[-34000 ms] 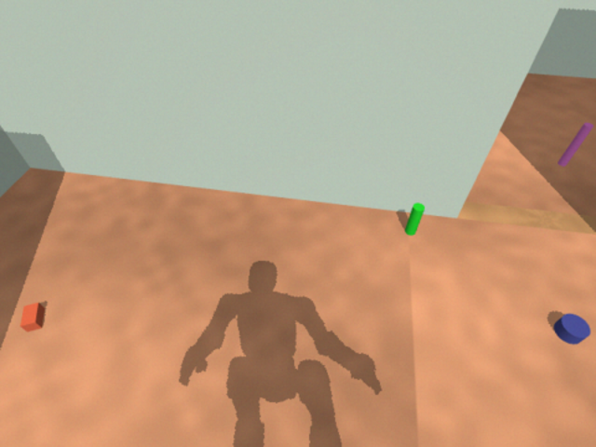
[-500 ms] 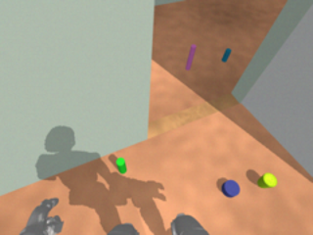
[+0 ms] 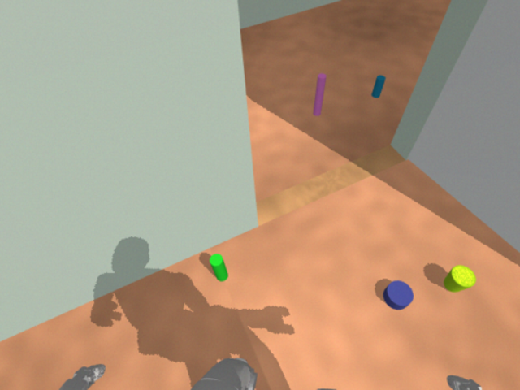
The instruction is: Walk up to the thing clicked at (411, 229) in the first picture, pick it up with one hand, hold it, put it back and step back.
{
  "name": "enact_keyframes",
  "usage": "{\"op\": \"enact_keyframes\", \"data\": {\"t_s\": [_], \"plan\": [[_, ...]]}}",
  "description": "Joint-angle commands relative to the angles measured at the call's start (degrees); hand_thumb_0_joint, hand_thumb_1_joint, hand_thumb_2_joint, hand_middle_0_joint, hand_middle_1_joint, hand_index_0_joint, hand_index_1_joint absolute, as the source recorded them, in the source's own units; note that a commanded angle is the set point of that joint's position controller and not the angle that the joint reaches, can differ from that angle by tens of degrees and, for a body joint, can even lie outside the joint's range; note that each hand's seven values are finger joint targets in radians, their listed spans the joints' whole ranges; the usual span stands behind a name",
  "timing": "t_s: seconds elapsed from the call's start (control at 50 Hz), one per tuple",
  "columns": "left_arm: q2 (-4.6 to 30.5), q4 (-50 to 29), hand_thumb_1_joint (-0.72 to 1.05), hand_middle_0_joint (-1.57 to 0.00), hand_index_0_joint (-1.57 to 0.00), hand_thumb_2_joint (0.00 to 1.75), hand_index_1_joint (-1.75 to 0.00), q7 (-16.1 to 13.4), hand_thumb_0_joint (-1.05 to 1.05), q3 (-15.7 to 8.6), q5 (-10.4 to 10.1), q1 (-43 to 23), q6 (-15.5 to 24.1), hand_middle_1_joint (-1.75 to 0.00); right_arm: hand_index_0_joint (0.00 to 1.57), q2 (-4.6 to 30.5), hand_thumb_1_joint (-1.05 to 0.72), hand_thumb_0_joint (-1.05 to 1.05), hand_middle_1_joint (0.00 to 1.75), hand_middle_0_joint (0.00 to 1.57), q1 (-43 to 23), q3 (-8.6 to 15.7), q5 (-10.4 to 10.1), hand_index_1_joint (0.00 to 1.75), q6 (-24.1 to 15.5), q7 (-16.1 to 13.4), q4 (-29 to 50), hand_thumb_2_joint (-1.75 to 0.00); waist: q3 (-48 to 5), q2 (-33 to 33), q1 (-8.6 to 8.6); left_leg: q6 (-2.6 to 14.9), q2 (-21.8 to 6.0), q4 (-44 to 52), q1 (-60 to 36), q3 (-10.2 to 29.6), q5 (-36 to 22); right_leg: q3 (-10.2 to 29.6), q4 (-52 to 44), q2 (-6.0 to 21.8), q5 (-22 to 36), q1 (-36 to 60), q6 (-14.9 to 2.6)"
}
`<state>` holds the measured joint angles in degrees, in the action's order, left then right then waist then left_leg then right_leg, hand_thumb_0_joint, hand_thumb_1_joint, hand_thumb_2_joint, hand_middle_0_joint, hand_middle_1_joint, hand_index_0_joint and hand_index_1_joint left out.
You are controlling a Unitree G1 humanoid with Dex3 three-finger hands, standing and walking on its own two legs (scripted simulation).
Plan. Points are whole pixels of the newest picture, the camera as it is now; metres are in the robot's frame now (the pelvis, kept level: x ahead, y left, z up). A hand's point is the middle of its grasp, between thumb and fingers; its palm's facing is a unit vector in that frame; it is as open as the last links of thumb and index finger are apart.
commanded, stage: step back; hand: left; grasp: from the side
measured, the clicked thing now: (219, 268) +0.55 +0.23 -0.68
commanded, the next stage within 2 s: none
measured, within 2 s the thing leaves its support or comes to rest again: neither
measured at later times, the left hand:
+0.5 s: hand out of the picture -0.05 +0.27 -0.16, palm faces -0.02 -0.92 -0.39, open 7.4 cm
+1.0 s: hand out of the picture -0.17 +0.26 -0.15, palm faces +0.04 -0.92 -0.39, open 7.4 cm
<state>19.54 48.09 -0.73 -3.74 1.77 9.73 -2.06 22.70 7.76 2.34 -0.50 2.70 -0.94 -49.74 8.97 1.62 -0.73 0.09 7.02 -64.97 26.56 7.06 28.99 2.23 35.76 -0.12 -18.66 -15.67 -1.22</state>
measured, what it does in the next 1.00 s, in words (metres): walks backwards: left foot, then right foot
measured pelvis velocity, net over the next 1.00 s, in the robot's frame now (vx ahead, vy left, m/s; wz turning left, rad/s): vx -0.30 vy -0.02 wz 0.04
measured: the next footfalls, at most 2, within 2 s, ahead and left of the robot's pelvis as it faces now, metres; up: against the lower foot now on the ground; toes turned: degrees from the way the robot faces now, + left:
left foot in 0.16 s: -0.02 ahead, +0.13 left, +0.00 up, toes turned +0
right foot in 0.52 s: -0.14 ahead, -0.14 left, +0.00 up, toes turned +1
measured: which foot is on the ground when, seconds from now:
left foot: up 0.00-0.14, down 0.16-0.56, up 0.58-0.82, down 0.84-1.00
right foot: down 0.00-0.18, up 0.20-0.50, down 0.52-0.86, up 0.88-1.00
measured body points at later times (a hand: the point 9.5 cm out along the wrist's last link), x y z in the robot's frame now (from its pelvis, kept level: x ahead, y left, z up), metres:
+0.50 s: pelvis -0.14 +0.00 -0.01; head -0.08 +0.01 +0.44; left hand -0.04 +0.32 -0.13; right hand +0.00 -0.31 -0.11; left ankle -0.06 +0.13 -0.73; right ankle -0.18 -0.15 -0.71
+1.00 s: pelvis -0.30 -0.02 +0.00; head -0.24 +0.00 +0.44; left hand -0.18 +0.30 -0.12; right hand -0.20 -0.32 -0.12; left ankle -0.25 +0.10 -0.73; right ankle -0.30 -0.16 -0.65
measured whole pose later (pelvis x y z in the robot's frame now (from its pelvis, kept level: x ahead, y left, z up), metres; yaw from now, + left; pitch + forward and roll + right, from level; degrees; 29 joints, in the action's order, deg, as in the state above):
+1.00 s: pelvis -0.30 -0.02 +0.00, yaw +2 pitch -3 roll -1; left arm 23.0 46.2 -1.2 -4.2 0.4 6.5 -3.9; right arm 20.3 10.2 1.4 2.0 1.6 -0.1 -50.1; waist 9.8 -1.5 0.4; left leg 1.2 0.1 -35.9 18.6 1.7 14.6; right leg 7.9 68.4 -5.6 -30.3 -27.6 -1.1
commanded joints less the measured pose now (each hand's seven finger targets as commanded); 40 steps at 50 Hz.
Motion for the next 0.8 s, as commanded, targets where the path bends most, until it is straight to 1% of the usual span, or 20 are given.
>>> {"op": "enact_keyframes", "data": {"t_s": [0.0, 0.06, 0.1, 0.12, 0.14, 0.16, 0.18, 0.2, 0.24, 0.36, 0.46, 0.48, 0.5, 0.52, 0.54, 0.56, 0.6, 0.62, 0.72, 0.78], "plan": [[14.1, -6.7, 0.90, -0.20, -0.20, 0.90, -0.30, -1.6, 0.00, -4.1, 0.4, -0.8, 1.6, -0.30, 0.20, 9.4, -0.90, 0.00, 0.30, 0.20, 0.7, 2.6, 0.4, 0.30, -1.6, -1.0, 4.6, -0.90, -9.7, -10.0, -1.72, -1.14, -2.3, 8.9, 2.3, -1.3, 1.8, 9.9, -6.1, 12.9, 38.0, 12.6, -11.56], [15.5, -7.7, 0.90, -0.20, -0.20, 0.90, -0.30, -1.5, 0.00, -4.1, 0.0, -0.9, 1.1, -0.30, 0.20, 8.7, -0.90, 0.00, 0.30, 0.20, 2.7, 2.9, 0.9, 0.30, -2.0, -0.7, 4.7, -0.90, -11.9, -13.5, -0.94, -0.15, -5.6, 24.0, -3.2, -4.4, -0.7, 10.8, -3.5, 13.6, 37.9, 13.6, -10.56], [16.0, -8.4, 0.90, -0.20, -0.20, 0.90, -0.30, -1.0, 0.00, -3.9, -0.9, -2.2, 0.5, -0.30, 0.20, 8.3, -0.90, 0.00, 0.30, 0.20, 6.7, 3.5, 1.3, 0.30, -2.6, -0.5, 2.8, -0.90, -14.3, -10.6, 1.38, 0.39, -5.0, 39.7, -11.2, -7.8, -15.3, 7.7, 2.1, 10.9, 34.7, 11.5, -8.10], [14.5, -8.7, 0.90, -0.20, -0.20, 0.90, -0.30, -0.8, 0.00, -3.3, -1.1, -1.9, 0.1, -0.30, 0.20, 10.0, -0.90, 0.00, 0.30, 0.20, 6.1, 4.3, 2.0, 0.30, -2.9, -0.5, 2.9, -0.90, -14.1, -7.6, 1.19, 1.39, -7.5, 40.5, -16.2, -3.5, -24.1, 7.5, 3.9, 8.8, 26.5, 4.5, -5.21], [12.1, -9.4, 0.90, -0.20, -0.20, 0.90, -0.30, -0.6, 0.00, -2.8, -1.3, -0.4, -0.1, -0.30, 0.20, 14.1, -0.90, 0.00, 0.30, 0.20, 5.2, 5.3, 3.0, 0.30, -3.1, -0.5, 3.9, -0.90, -14.4, 2.2, 0.57, 5.20, -18.6, 41.9, -20.9, 10.9, -33.0, 5.2, 10.6, 2.7, 11.2, -5.2, -2.27], [12.8, -9.6, 0.90, -0.20, -0.20, 0.90, -0.30, -1.2, 0.00, -3.5, -1.7, -3.9, 0.0, -0.30, 0.20, 19.9, -0.90, 0.00, 0.30, 0.20, 2.9, 5.9, 2.0, 0.30, -2.9, 0.2, 4.8, -0.90, -12.6, 12.9, 2.90, 14.67, -28.2, 43.9, -14.9, 21.4, -43.3, 1.8, 20.6, -5.9, -17.5, -8.5, -0.16], [13.8, -8.9, 0.90, -0.20, -0.20, 0.90, -0.30, -1.8, 0.00, -4.1, -0.9, -5.8, -0.1, -0.30, 0.20, 19.5, -0.90, 0.00, 0.30, 0.20, 3.6, 6.2, 2.2, 0.30, -3.2, 0.0, 4.5, -0.90, -11.7, 9.9, 4.39, 18.67, -31.0, 44.0, -12.5, 25.4, -42.2, 7.9, 30.4, -5.5, -20.2, -9.2, -0.05], [13.8, -8.3, 0.90, -0.20, -0.20, 0.90, -0.30, -1.8, 0.00, -4.0, -0.9, -5.5, -0.3, -0.30, 0.20, 17.1, -0.90, 0.00, 0.30, 0.20, 1.6, 5.5, 2.0, 0.30, -3.2, -0.3, 4.6, -0.90, -10.6, 3.6, 2.75, 16.17, -27.3, 42.1, -12.6, 16.9, -43.6, 10.7, 34.1, -5.6, -17.7, -10.7, -0.66], [13.1, -6.0, 0.90, -0.20, -0.20, 0.90, -0.30, -1.4, 0.00, -4.0, -1.7, -0.4, -0.3, -0.30, 0.20, 13.5, -0.90, 0.00, 0.30, 0.20, -2.3, 4.3, 2.3, 0.30, -3.0, -0.8, 5.4, -0.90, -8.7, 4.8, -0.53, 12.93, -22.4, 40.1, -13.4, 8.6, -43.3, 9.6, 38.0, -5.8, -12.7, -12.6, -0.46], [12.5, -6.2, 0.90, -0.20, -0.20, 0.90, -0.30, -0.4, 0.00, -4.1, -0.8, 0.1, 0.4, -0.30, 0.20, 12.8, -0.90, 0.00, 0.30, 0.20, 2.2, 4.5, 2.3, 0.30, -2.8, -1.0, 6.4, -0.90, -10.6, 6.7, 3.11, 15.63, -21.6, 37.1, -20.6, 6.2, -42.5, 4.4, 23.9, -3.4, -12.0, -11.1, 3.18], [12.0, -2.9, 0.90, -0.20, -0.20, 0.90, -0.30, 0.1, 0.00, -4.1, -0.6, 6.4, 1.0, -0.30, 0.20, 15.0, -0.90, 0.00, 0.30, 0.20, -0.9, 4.9, 1.9, 0.30, -1.5, -0.5, 7.8, -0.90, -14.1, 10.2, 0.49, 10.94, -18.8, 34.3, -14.7, 4.0, -31.7, -2.3, -3.4, -1.7, -1.6, 3.0, 0.88], [11.7, -1.4, 0.90, -0.20, -0.20, 0.90, -0.30, 0.2, 0.00, -4.2, -0.4, 9.4, 1.2, -0.30, 0.20, 14.8, -0.90, 0.00, 0.30, 0.20, -1.7, 4.8, 1.4, 0.30, -1.1, -0.4, 7.8, -0.90, -14.7, 10.4, -0.85, 8.99, -17.8, 32.6, -11.7, 3.3, -28.9, -3.3, -10.2, -1.8, 3.5, 7.0, -0.12], [14.1, -1.5, 0.90, -0.20, -0.20, 0.90, -0.30, 0.1, 0.00, -4.8, 0.5, 9.8, 1.6, -0.30, 0.20, 12.9, -0.90, 0.00, 0.30, 0.20, -1.5, 4.2, 0.9, 0.30, -0.9, -0.2, 8.1, -0.90, -14.4, 6.2, -0.93, 5.69, -15.3, 29.8, -4.5, 2.6, -21.9, 2.6, -10.3, 1.3, 4.8, 10.5, -1.66], [18.7, -2.5, 0.90, -0.20, -0.20, 0.90, -0.30, 0.2, 0.00, -6.0, 1.1, 9.1, 1.9, -0.30, 0.20, 9.8, -0.90, 0.00, 0.30, 0.20, -1.2, 3.4, 0.6, 0.30, -1.0, -0.1, 9.3, -0.90, -12.2, -7.9, -0.65, 1.74, -6.4, 19.6, 6.9, -0.6, -8.1, 19.8, -13.2, 12.4, 4.5, 12.0, -5.91], [24.3, -4.7, 0.90, -0.20, -0.20, 0.90, -0.30, 0.1, 0.00, -7.0, 0.7, 3.9, 1.6, -0.30, 0.20, 9.7, -0.90, 0.00, 0.30, 0.20, -3.9, 3.7, 0.6, 0.30, -0.9, -1.1, 9.4, -0.90, -9.7, -18.1, -3.31, -0.20, -1.0, 4.7, 4.4, -1.0, 5.9, 30.7, -17.8, 24.2, 8.2, -1.7, -16.47], [23.1, -6.4, 0.90, -0.20, -0.20, 0.90, -0.30, -0.3, 0.00, -6.6, 0.4, 0.0, 2.1, -0.30, 0.20, 11.7, -0.90, 0.00, 0.30, 0.20, -3.2, 4.4, 0.5, 0.30, -0.7, -1.3, 8.7, -0.90, -6.3, -15.1, -1.35, -0.36, -3.7, -3.4, 1.7, 4.5, 5.3, 30.8, -18.5, 25.6, 10.6, -8.5, -17.45], [17.8, -7.3, 0.90, -0.20, -0.20, 0.90, -0.30, -0.8, 0.00, -5.0, 0.3, -7.0, 2.1, -0.30, 0.20, 11.3, -0.90, 0.00, 0.30, 0.20, 1.8, 4.1, 0.1, 0.30, -1.0, -1.0, 5.9, -0.90, -4.6, -8.0, 2.69, 0.28, -0.9, -5.9, -0.1, 3.1, -0.6, 13.9, -12.3, 15.5, 19.4, -8.6, -12.43], [17.3, -7.7, 0.90, -0.20, -0.20, 0.90, -0.30, -1.0, 0.00, -5.1, 0.8, -8.0, 2.0, -0.30, 0.20, 11.0, -0.90, 0.00, 0.30, 0.20, 3.0, 4.0, 0.1, 0.30, -1.3, -1.1, 5.6, -0.90, -4.9, -10.7, 3.08, 0.02, -1.2, -5.5, -0.3, 1.8, -1.4, 11.2, -11.1, 14.4, 20.4, -7.2, -11.56], [15.9, -7.0, 0.90, -0.20, -0.20, 0.90, -0.30, -1.4, 0.00, -4.4, 0.9, -0.4, 1.2, -0.30, 0.20, 9.2, -0.90, 0.00, 0.30, 0.20, 2.2, 3.0, 1.1, 0.30, -1.8, -0.7, 6.0, -0.90, -9.2, -12.7, -1.65, -0.32, -4.1, 18.1, 0.3, -3.5, 0.6, 9.5, -5.4, 13.0, 28.1, 9.5, -9.73], [16.0, -7.7, 0.90, -0.20, -0.20, 0.90, -0.30, -1.0, 0.00, -3.7, -0.6, -2.3, 0.1, -0.30, 0.20, 9.0, -0.90, 0.00, 0.30, 0.20, 7.4, 3.6, 1.6, 0.30, -2.4, -0.5, 3.4, -0.90, -12.2, -11.1, 0.89, 0.59, -4.5, 39.0, -10.0, -8.9, -13.5, 7.5, 1.9, 11.5, 27.6, 8.6, -7.59]]}}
